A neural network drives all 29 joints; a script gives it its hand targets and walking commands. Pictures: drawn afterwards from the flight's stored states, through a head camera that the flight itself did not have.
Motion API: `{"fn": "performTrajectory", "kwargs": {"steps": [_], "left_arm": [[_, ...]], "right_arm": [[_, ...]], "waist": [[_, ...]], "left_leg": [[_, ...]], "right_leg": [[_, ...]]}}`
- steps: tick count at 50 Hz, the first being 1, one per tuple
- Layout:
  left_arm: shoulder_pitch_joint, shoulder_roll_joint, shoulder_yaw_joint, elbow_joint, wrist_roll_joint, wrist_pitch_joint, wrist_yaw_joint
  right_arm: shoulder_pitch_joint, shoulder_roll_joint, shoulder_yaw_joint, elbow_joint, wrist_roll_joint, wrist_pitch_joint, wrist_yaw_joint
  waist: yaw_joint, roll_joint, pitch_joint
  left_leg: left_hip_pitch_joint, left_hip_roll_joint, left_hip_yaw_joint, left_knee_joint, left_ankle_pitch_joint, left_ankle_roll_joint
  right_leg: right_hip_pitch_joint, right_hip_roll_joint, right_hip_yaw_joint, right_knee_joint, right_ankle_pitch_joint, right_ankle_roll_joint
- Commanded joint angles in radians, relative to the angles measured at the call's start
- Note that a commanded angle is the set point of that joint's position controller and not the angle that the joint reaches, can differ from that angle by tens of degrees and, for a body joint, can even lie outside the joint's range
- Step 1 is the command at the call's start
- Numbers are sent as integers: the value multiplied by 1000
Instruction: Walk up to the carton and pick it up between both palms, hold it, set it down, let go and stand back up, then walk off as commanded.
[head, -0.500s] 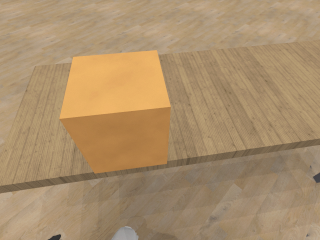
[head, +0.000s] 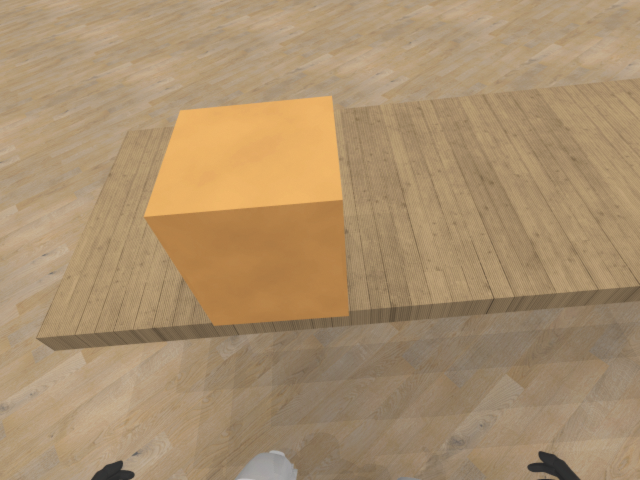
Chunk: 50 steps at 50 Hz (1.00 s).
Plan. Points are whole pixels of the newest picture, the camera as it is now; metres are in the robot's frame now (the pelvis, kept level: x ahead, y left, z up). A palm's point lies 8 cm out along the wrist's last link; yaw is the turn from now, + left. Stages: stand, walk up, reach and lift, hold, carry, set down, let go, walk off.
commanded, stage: walk up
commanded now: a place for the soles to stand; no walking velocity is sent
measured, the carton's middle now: (268, 218) +0.46 +0.09 +0.06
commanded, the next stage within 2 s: none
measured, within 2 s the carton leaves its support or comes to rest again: neither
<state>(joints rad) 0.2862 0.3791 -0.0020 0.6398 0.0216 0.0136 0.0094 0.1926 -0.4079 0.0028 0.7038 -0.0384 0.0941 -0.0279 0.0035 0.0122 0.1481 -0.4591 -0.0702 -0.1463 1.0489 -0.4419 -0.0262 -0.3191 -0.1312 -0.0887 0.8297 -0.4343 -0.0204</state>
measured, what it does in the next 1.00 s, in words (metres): steps to the left: left foot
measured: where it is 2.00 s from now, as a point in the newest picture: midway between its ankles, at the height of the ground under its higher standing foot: outside the picture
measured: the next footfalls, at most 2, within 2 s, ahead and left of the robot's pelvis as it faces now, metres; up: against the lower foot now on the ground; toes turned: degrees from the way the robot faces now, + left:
left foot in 0.26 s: +0.03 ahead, +0.25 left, +0.00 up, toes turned -1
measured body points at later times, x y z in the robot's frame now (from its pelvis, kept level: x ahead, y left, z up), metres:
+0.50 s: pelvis -0.03 +0.06 -0.01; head -0.02 +0.05 +0.43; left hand +0.05 +0.38 -0.10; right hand +0.12 -0.22 -0.12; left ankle +0.02 +0.21 -0.71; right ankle +0.01 -0.03 -0.71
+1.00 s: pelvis -0.03 +0.10 -0.01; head -0.01 +0.08 +0.44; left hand +0.03 +0.41 -0.09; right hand +0.13 -0.19 -0.11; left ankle -0.01 +0.25 -0.71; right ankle +0.01 -0.03 -0.71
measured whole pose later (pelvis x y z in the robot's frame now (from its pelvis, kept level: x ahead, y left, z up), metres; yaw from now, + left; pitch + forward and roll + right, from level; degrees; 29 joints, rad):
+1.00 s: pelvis -0.03 +0.10 -0.01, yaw +7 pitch -5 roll +1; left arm 0.29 0.40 0.00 0.64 0.02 0.03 -0.02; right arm 0.22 -0.42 0.00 0.70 -0.03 0.01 -0.01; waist 0.00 0.03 0.15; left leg -0.32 -0.04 -0.15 0.78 -0.37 -0.04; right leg -0.31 -0.10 -0.09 0.81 -0.40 0.00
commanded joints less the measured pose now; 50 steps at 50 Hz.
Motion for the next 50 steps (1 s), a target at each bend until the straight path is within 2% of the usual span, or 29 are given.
{"fn": "performTrajectory", "kwargs": {"steps": [1, 3, 6, 8, 10, 11, 12, 13, 14, 15, 18, 21, 22, 23, 24, 25, 26, 27, 28, 31, 32, 34, 37, 41, 44, 45, 47, 48, 50], "left_arm": [[113, 241, 122, -73, -2, -38, 41], [84, 236, 125, -86, 5, -31, 34], [0, 255, 122, -117, 0, -30, 27], [-41, 285, 125, -118, 4, -28, 23], [-103, 299, 124, -129, -13, -19, 13], [-93, 272, 117, -118, -12, -13, 8], [-47, 231, 101, -99, -26, -12, 2], [-56, 168, 87, -120, -49, -8, -5], [-115, 240, 111, -133, -54, 3, 7], [-131, 249, 119, -129, -48, 10, 7], [-50, 243, 119, -89, -39, -5, 7], [-42, 239, 120, -67, -28, -15, -1], [10, 226, 119, -63, -35, -20, 0], [71, 230, 116, -34, -24, -26, 0], [97, 266, 121, -20, -3, -31, 3], [78, 317, 129, -14, -1, -33, 5], [0, 308, 126, -35, 2, -36, 4], [-40, 291, 119, -54, -2, -43, -1], [-61, 273, 119, -70, 0, -47, 0], [-109, 276, 104, -82, -3, -38, -9], [-110, 274, 102, -87, -11, -31, -12], [-137, 251, 90, -76, -19, -17, -24], [-94, 246, 106, -60, -31, -2, -28], [-35, 278, 117, -30, -17, -1, -21], [-52, 299, 125, -32, -6, -8, -23], [-116, 282, 115, -50, -10, -5, -27], [-153, 253, 104, -58, -19, -7, -31], [-136, 253, 102, -61, -24, -6, -33], [-111, 271, 111, -56, -28, 10, -27]], "right_arm": [[3, -118, -68, -8, 35, -30, 13], [-50, -125, -67, -38, 31, -26, 9], [-39, -142, -66, -36, 29, -34, 18], [-24, -168, -82, -33, 37, -44, 31], [25, -175, -86, -21, 39, -60, 31], [81, -194, -102, 6, 34, -67, 29], [90, -245, -118, 4, 36, -75, 24], [48, -351, -135, -18, 30, -85, 19], [26, -333, -123, -26, 43, -84, 18], [-4, -317, -122, -42, 44, -87, 15], [-67, -294, -125, -62, 31, -85, 6], [-52, -265, -112, -68, 35, -91, 8], [-78, -255, -104, -80, 44, -90, 8], [-86, -243, -99, -76, 47, -88, 5], [-115, -191, -84, -84, 61, -89, 7], [-107, -168, -78, -88, 64, -90, 6], [-88, -193, -91, -85, 53, -85, -2], [-54, -212, -101, -73, 54, -85, -6], [-38, -212, -109, -74, 51, -84, -2], [-8, -212, -104, -70, 55, -106, 8], [-10, -211, -97, -73, 52, -107, 7], [28, -228, -92, -33, 47, -118, -4], [1, -284, -84, -26, 45, -124, -14], [-38, -294, -81, -38, 52, -116, -16], [-41, -220, -78, -66, 67, -110, -9], [9, -229, -74, -49, 62, -109, -7], [65, -256, -80, -25, 58, -127, -8], [51, -283, -89, -26, 46, -137, -9], [49, -325, -96, -27, 46, -134, -19]], "waist": [[49, -206, -156], [67, -215, -153], [34, -249, -118], [35, -256, -150], [-5, -239, -155], [-30, -138, -205], [-29, -20, -213], [-22, 280, -153], [-41, 111, -55], [-26, 54, 14], [-11, 207, -16], [-3, 131, -56], [29, 127, -103], [50, 121, -168], [67, 25, -198], [83, -138, -149], [66, -160, -74], [45, -92, -54], [29, -51, -58], [1, -192, -110], [1, -177, -115], [-18, -152, -150], [3, 6, -179], [32, 27, -138], [47, -186, -115], [16, -186, -96], [-20, -61, -181], [-16, 12, -201], [-15, 72, -189]], "left_leg": [[-183, 37, 21, 47, 0, -5], [-165, 53, 57, -27, -48, 1], [-72, 86, 100, -135, -60, 13], [27, 74, 156, -187, -30, 21], [156, 73, 157, -364, 125, 40], [287, 38, 133, -435, 144, 54], [327, 97, -63, -534, 120, 81], [280, 289, -537, -673, 113, 191], [64, 293, -612, -734, -126, 274], [3, 278, -581, -748, -243, 270], [18, 216, -450, -699, -178, 224], [100, 229, -455, -640, 24, 226], [68, 231, -440, -600, 76, 224], [73, 184, -348, -525, 129, 179], [-24, 136, -244, -392, 186, 114], [-129, 6, -32, -189, 107, 40], [-117, -3, 13, -82, -120, 25], [-53, 22, 9, -11, -156, 39], [-33, 51, 10, -28, -120, 46], [78, 66, 55, -210, 3, 50], [142, 67, 72, -280, 96, 52], [265, 68, 12, -418, 283, 57], [173, 233, -345, -529, 172, 181], [37, 181, -245, -502, 63, 134], [30, 27, 60, -262, 106, 47], [112, 50, 80, -289, 75, 30], [240, 105, -46, -466, 260, 61], [255, 188, -235, -519, 310, 113], [240, 285, -470, -581, 231, 229]], "right_leg": [[352, -175, 151, -362, 590, 33], [305, -217, 189, -382, 438, -78], [182, -238, 165, -379, 265, -144], [115, -244, 159, -357, 150, -152], [48, -225, 92, -264, 121, -109], [2, -208, 57, -165, 46, -81], [-66, -143, 24, 22, -21, -47], [-247, 20, -12, 215, -202, 17], [-163, 47, 117, 231, -287, 16], [-163, 46, 130, 236, -260, 8], [-95, 53, 132, 152, -174, -9], [-51, 82, 129, 1, -159, -8], [41, 84, 130, -100, -84, -15], [144, 76, 131, -274, -30, -30], [259, -32, 260, -389, -3, -58], [254, -205, 416, -498, -73, -123], [113, -345, 531, -554, -86, -194], [29, -363, 535, -539, -77, -248], [38, -332, 487, -511, -51, -222], [66, -200, 265, -395, 207, -139], [27, -172, 227, -384, 204, -105], [-5, -109, 133, -288, 233, -53], [30, 34, 97, -145, -41, 2], [116, -7, 152, -263, -13, -38], [108, -196, 276, -503, -114, -138], [32, -215, 272, -483, -64, -145], [25, -101, 125, -294, 99, -56], [-1, -11, 74, -158, 142, -7], [-43, 81, 108, -41, -60, 8]]}}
